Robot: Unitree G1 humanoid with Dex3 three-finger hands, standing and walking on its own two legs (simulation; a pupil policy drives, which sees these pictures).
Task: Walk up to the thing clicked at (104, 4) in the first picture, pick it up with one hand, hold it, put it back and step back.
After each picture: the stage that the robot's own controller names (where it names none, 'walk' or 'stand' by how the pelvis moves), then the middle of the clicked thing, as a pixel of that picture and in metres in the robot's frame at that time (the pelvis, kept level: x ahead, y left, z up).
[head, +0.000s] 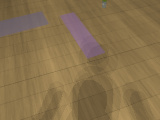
stand; (104, 3) +2.34 -0.28 -0.72
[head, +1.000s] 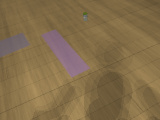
walk; (85, 16) +2.19 +0.13 -0.70
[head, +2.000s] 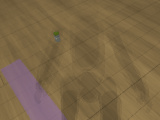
walk; (57, 36) +1.51 +0.42 -0.72
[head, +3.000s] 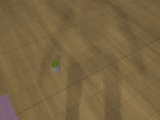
walk; (56, 67) +0.97 +0.37 -0.71
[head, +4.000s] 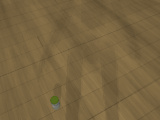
walk; (55, 102) +0.61 +0.27 -0.69
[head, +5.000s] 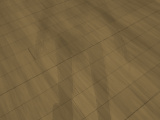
stand; out of the picture +0.38 +0.23 -0.69
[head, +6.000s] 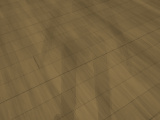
stand; out of the picture +0.34 +0.22 -0.71
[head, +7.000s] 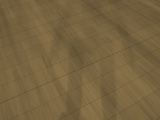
stand; out of the picture +0.38 +0.21 -0.72
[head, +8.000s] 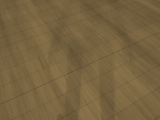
stand; out of the picture +0.36 +0.23 -0.72
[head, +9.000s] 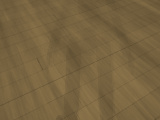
stand; out of the picture +0.35 +0.23 -0.73
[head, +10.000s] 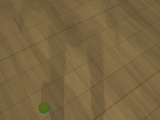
go down; (45, 109) +0.38 +0.23 -0.61
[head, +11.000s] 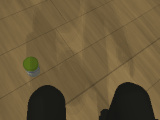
go down; (32, 67) +0.45 +0.23 -0.32
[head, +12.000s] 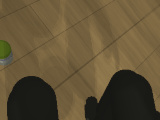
close in; (2, 53) +0.44 +0.25 -0.25
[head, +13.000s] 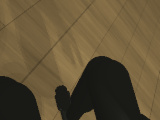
close; out of the picture +0.44 +0.28 -0.23
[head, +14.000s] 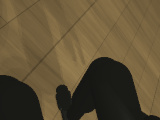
lift; out of the picture +0.43 +0.28 -0.23
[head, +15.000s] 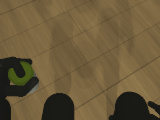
lift; (25, 78) +0.34 +0.22 -0.05
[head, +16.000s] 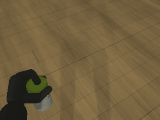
hold; (40, 94) +0.32 +0.18 +0.00
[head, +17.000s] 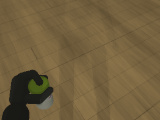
hold; (41, 93) +0.33 +0.17 -0.02
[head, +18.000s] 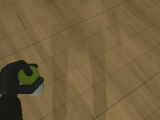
crouch; (32, 81) +0.37 +0.19 -0.07
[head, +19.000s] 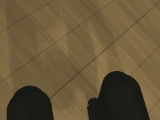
lower; out of the picture +0.51 +0.26 -0.10
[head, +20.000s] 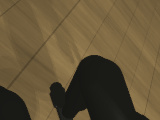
lower; out of the picture +0.45 +0.28 -0.24
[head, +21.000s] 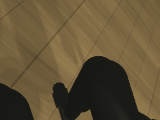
lower; out of the picture +0.45 +0.28 -0.23
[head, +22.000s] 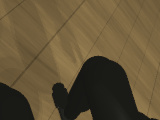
lower; out of the picture +0.45 +0.28 -0.23
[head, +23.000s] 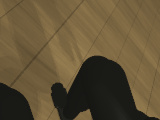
lower; out of the picture +0.45 +0.28 -0.24
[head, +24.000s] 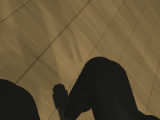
open; out of the picture +0.44 +0.26 -0.24
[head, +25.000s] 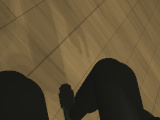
stand; out of the picture +0.44 +0.26 -0.23
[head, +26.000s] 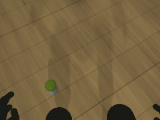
walk; (52, 87) +0.44 +0.20 -0.50
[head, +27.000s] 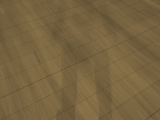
stand; out of the picture +0.38 +0.19 -0.67
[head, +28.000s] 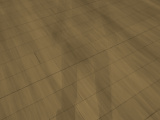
stand; out of the picture +0.38 +0.19 -0.67
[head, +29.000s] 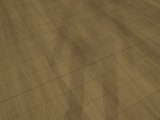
stand; out of the picture +0.39 +0.18 -0.72
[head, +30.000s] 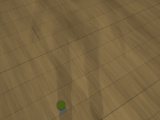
walk; (61, 107) +0.46 +0.14 -0.71
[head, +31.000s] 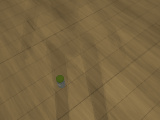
walk; (60, 81) +0.69 +0.23 -0.69
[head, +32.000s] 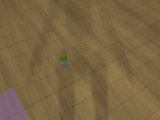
stand; (64, 61) +1.00 +0.22 -0.70
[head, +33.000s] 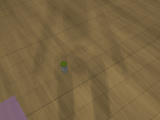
stand; (64, 67) +0.98 +0.24 -0.72
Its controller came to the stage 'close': yes
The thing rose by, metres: 0.71
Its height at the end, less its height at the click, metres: +0.00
